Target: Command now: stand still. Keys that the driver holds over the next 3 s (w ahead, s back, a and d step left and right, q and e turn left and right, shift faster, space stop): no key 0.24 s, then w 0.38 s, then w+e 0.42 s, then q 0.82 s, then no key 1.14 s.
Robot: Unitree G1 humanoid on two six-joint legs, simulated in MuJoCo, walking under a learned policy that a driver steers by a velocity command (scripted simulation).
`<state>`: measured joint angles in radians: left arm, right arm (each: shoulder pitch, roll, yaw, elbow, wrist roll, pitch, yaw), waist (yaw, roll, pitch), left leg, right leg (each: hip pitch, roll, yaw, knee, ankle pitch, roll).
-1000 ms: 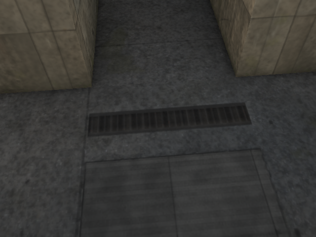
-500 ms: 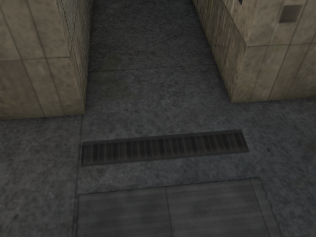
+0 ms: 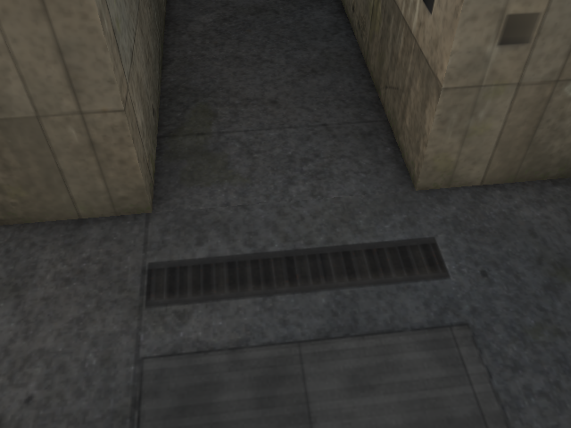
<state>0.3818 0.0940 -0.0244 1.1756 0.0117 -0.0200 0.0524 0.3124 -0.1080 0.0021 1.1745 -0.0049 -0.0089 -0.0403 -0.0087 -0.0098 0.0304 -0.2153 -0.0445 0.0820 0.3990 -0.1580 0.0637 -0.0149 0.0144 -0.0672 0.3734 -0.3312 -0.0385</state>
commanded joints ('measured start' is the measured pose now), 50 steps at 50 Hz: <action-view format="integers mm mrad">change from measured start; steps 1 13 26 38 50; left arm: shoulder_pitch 107 148 224 75 -378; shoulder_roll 54 46 168 83 93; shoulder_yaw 6 3 69 70 72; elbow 4 6 -12 -144 -342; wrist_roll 0 2 19 20 14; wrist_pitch -3 -7 -55 -33 -21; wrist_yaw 2 0 -18 -74 -107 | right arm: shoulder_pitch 75 91 -163 79 205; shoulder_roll -62 -53 -91 -131 -165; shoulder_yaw -6 0 -47 -56 -47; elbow -1 10 -211 -135 -114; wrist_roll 0 1 -9 -14 -11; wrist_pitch -3 -3 -59 -90 -116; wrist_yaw -1 0 64 33 2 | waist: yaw -2 3 42 37 -11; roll -1 -3 -72 57 73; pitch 81 66 208 75 128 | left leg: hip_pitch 60 52 -409 27 226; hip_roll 137 126 84 303 289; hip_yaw -160 -150 9 -212 116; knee -58 -45 333 -278 -237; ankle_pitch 94 33 -200 -81 476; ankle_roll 6 5 13 82 61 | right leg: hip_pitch -157 -148 33 -524 -606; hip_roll -123 -118 -295 -101 -48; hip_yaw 106 108 238 95 -78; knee -92 -102 -200 810 284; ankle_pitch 130 78 124 99 321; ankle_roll -25 -31 -185 -60 -77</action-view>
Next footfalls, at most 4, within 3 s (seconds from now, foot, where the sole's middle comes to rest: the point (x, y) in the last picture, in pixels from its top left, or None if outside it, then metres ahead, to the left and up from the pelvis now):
0.60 left None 0.21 0.13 -0.78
1.12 right None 0.51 -0.06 -0.78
1.64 left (250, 409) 0.57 0.11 -0.78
2.16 right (338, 408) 0.57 -0.10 -0.78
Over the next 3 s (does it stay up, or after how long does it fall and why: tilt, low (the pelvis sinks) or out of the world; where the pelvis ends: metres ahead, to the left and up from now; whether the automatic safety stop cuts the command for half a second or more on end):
stays up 0.49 0.00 0.00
